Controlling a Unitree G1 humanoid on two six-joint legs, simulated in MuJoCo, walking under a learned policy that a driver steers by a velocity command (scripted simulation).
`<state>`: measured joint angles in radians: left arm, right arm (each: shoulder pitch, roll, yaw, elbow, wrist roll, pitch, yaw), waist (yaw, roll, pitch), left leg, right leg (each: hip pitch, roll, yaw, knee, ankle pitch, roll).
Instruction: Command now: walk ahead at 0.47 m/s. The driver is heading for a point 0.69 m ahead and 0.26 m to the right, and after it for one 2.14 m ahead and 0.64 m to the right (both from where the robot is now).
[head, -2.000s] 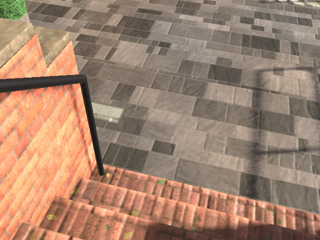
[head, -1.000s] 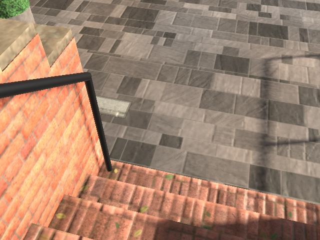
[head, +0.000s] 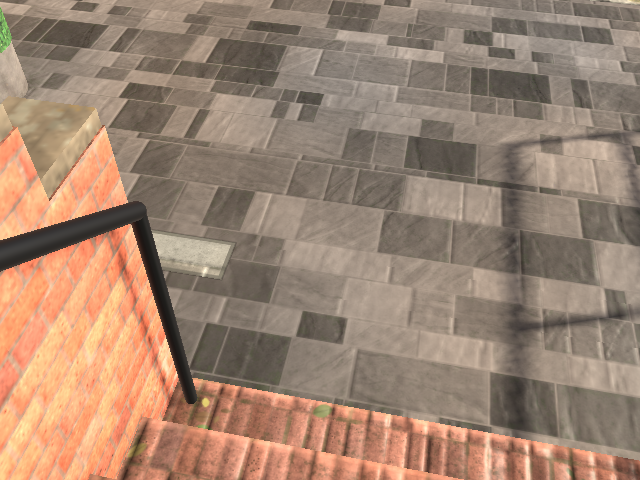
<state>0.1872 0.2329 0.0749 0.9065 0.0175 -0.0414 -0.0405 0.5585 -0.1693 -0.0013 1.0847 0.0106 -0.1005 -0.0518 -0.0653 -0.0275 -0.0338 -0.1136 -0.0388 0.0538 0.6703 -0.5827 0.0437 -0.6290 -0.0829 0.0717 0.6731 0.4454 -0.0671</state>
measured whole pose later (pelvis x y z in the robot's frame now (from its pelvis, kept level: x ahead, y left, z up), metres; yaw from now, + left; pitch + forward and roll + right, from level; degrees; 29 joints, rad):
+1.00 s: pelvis +0.49 +0.01 -0.38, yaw -15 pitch +0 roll +1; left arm 0.26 0.23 0.09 0.83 -0.01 0.00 0.01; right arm 0.53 -0.16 -0.03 1.11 -0.01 -0.09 -0.06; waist -0.03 -0.03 -0.05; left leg -0.27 0.07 0.18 0.90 -0.62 0.00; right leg -0.80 -0.03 0.19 0.92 0.41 -0.05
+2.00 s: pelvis +0.98 -0.21 -0.73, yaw -34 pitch +2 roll +1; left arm 0.08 0.17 0.04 0.77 0.00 -0.05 -0.02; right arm 0.60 -0.11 0.01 1.03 0.01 -0.08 -0.05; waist -0.07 -0.04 -0.04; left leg -0.15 -0.08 0.01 0.71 -0.58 0.06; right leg -0.84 -0.07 0.10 0.94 0.30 -0.03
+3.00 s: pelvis +1.51 -0.55 -0.86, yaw -20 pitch +3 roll -2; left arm 0.04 0.27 0.07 0.78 0.02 -0.09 0.02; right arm 0.36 -0.24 -0.07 0.77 0.02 -0.06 0.00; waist -0.05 -0.01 0.01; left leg -0.20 -0.12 -0.14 0.35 -0.19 0.10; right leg -0.68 -0.07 0.11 0.76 -0.07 0.02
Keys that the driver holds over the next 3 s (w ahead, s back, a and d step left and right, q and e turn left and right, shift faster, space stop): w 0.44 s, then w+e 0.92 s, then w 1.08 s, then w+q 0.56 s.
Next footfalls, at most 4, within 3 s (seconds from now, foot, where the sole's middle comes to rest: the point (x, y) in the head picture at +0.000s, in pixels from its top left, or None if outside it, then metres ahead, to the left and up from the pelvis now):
0.14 right None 0.15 -0.14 -0.92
0.64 left None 0.48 0.13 -1.10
1.20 right None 0.67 -0.19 -1.28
1.70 left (331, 433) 0.96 -0.09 -1.46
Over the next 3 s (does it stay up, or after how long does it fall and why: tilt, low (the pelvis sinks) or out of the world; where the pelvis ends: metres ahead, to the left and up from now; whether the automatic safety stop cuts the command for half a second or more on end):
stays up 1.51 -0.55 -0.86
